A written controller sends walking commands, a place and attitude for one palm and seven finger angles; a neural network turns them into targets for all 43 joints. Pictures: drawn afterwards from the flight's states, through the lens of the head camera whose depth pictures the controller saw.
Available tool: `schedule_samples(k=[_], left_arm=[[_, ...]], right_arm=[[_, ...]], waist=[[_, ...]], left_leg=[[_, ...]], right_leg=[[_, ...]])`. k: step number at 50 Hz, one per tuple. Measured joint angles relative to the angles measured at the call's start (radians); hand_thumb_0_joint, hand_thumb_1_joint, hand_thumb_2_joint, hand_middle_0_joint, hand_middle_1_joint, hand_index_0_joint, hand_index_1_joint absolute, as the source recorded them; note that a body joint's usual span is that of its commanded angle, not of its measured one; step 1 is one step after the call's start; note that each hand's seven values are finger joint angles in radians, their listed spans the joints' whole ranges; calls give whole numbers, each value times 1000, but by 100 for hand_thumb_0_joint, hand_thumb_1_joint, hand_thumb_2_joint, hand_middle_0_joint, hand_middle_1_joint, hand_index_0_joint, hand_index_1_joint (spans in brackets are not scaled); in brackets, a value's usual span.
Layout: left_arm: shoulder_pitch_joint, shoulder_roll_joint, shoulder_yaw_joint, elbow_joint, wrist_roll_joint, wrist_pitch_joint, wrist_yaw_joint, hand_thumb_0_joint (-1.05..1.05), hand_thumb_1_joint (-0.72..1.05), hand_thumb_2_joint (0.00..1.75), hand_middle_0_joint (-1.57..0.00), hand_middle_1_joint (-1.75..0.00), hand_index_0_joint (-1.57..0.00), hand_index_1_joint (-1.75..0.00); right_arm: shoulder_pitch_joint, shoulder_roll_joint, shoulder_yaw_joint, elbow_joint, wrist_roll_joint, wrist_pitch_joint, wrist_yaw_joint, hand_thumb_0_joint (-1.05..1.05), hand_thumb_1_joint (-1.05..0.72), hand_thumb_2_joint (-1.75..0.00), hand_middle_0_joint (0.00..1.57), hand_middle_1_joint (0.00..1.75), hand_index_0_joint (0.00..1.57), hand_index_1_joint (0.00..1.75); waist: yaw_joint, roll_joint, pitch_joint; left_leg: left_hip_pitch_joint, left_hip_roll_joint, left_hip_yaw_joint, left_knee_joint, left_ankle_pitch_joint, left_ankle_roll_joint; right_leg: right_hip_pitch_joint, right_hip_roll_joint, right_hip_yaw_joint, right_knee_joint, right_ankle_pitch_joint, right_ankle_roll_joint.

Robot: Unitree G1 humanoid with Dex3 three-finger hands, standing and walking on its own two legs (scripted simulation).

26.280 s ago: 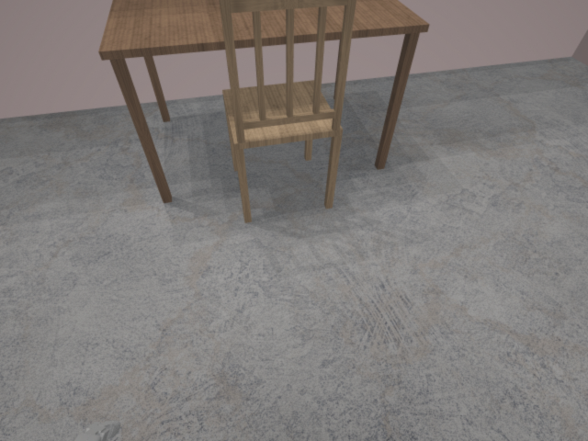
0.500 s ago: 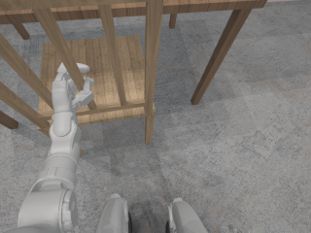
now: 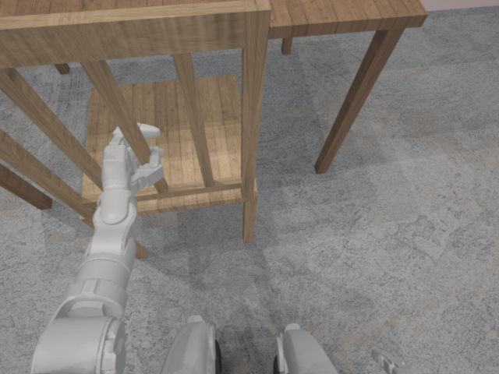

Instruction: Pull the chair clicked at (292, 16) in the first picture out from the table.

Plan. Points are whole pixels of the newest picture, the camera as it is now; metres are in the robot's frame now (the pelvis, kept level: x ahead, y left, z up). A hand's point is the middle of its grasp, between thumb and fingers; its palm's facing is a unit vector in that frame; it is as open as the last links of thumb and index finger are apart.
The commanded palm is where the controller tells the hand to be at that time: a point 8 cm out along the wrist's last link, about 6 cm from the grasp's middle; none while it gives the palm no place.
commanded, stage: step backward, pulling the chair out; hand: left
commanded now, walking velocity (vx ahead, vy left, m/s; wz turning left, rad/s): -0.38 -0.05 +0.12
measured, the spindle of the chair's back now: (138, 144) +0.48 +0.17 +0.02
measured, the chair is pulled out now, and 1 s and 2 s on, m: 0.03 0.19 0.22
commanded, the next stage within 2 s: none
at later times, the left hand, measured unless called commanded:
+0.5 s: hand (162, 192) +0.39 +0.12 +0.01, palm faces +0.00 -0.99 -0.14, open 5.3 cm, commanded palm +0.38 +0.17 +0.01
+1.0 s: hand (176, 253) +0.29 +0.10 +0.01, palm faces -0.03 -0.99 -0.14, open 5.3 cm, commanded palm +0.31 +0.15 +0.01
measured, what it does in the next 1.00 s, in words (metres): rises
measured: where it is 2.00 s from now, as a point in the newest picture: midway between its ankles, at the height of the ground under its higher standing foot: outside the picture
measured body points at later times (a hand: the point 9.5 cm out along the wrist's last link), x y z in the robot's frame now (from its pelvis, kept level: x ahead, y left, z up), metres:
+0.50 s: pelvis -0.01 +0.01 +0.07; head +0.10 -0.01 +0.50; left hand +0.39 +0.18 +0.02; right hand +0.03 -0.25 -0.08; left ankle +0.03 +0.11 -0.66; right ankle -0.03 -0.13 -0.66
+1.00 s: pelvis -0.07 -0.01 +0.07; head +0.01 -0.02 +0.51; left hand +0.29 +0.15 +0.02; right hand +0.02 -0.30 -0.05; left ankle +0.03 +0.11 -0.66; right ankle -0.03 -0.13 -0.66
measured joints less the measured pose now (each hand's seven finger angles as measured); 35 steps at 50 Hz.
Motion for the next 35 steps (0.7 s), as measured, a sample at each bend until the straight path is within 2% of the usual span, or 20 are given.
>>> schedule_samples(k=[2,5,10,16,23,30,35], left_arm=[[2,1,-24,55,-4,70,19,5,74,83,-34,-121,-38,-144],[13,-15,-35,150,-23,73,19,6,74,81,-30,-111,-40,-144],[-31,-28,-92,285,23,71,11,6,73,79,-30,-111,-45,-144],[-69,-30,-119,359,23,53,-6,7,72,78,-29,-113,-48,-145],[-52,-19,-77,339,-5,38,-24,7,72,79,-30,-112,-49,-145],[-25,-29,-48,327,-9,24,-30,7,71,79,-31,-109,-49,-145],[-27,-42,-64,351,-3,26,-18,7,71,79,-31,-109,-49,-145]], right_arm=[[16,1,14,-8,12,10,-17,0,-91,-90,20,30,20,30],[36,-2,32,-1,16,12,-36,0,-90,-90,20,30,21,30],[46,-20,26,51,9,-6,-59,0,-90,-89,21,30,21,30],[33,-40,-7,108,-1,-55,-74,0,-90,-90,20,30,21,30],[8,-17,-10,143,-14,-107,-71,0,-90,-90,20,30,21,30],[4,11,7,171,0,-129,-67,0,-90,-89,21,30,21,30],[1,-13,7,184,14,-146,-74,0,-90,-89,21,30,21,30]], waist=[[-3,2,-5],[-8,-5,-14],[0,-24,-3],[4,-35,29],[10,-27,94],[22,12,135],[18,11,139]], left_leg=[[88,-4,14,-101,13,2],[197,-6,28,-232,58,7],[305,-5,23,-356,113,11],[355,-18,41,-416,149,23],[393,-22,75,-458,189,20],[406,17,42,-496,241,-15],[411,24,8,-516,277,-35]], right_leg=[[82,-4,12,-106,45,3],[184,-6,21,-240,114,10],[290,-6,4,-368,207,19],[337,-20,15,-427,234,15],[351,-29,44,-439,231,19],[376,14,14,-492,288,-15],[388,25,-19,-503,309,-35]])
